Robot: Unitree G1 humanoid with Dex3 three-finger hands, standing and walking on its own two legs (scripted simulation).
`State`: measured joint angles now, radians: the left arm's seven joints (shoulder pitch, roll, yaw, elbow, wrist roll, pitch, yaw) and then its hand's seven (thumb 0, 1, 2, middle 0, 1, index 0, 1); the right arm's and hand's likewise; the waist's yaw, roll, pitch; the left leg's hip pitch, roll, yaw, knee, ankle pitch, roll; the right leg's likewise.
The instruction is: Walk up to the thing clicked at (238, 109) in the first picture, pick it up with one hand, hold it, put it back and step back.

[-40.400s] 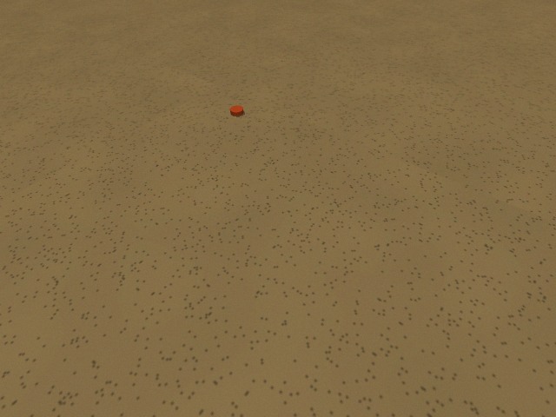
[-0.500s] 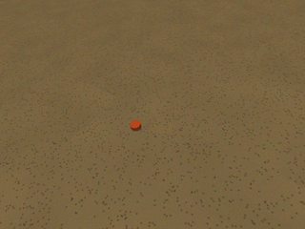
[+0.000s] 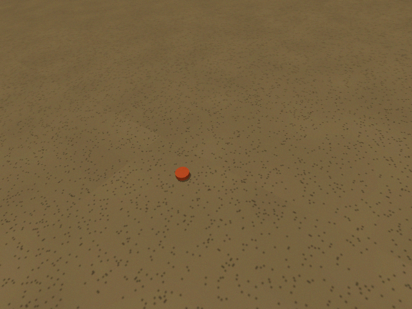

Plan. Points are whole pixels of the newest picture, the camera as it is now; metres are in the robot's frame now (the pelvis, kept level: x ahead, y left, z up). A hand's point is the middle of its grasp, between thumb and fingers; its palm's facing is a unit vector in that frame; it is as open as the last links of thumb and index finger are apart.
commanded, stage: step back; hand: left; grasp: from above
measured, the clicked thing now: (182, 173) +1.06 +0.28 -0.75
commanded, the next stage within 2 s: stand in 0.28 s
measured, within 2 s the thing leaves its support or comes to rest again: neither
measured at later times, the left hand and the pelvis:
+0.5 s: hand out of the picture +0.12 +0.28 -0.14, palm faces +0.01 -0.94 -0.34, open 7.4 cm; pelvis +0.04 +0.03 +0.01, yaw +0 degrees
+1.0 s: hand out of the picture +0.07 +0.28 -0.14, palm faces -0.02 -0.94 -0.35, open 7.4 cm; pelvis +0.01 +0.03 +0.02, yaw +0 degrees
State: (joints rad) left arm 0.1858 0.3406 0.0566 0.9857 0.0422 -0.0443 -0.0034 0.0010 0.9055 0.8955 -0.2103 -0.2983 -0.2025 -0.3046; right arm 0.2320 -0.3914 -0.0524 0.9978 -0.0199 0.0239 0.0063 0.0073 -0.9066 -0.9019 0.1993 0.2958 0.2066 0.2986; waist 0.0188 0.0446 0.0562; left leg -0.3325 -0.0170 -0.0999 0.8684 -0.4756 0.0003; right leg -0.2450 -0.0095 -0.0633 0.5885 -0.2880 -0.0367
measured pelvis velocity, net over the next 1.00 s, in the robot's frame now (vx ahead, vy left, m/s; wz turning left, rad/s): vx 0.01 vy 0.03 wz -0.01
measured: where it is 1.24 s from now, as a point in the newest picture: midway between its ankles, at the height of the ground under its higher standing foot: outside the picture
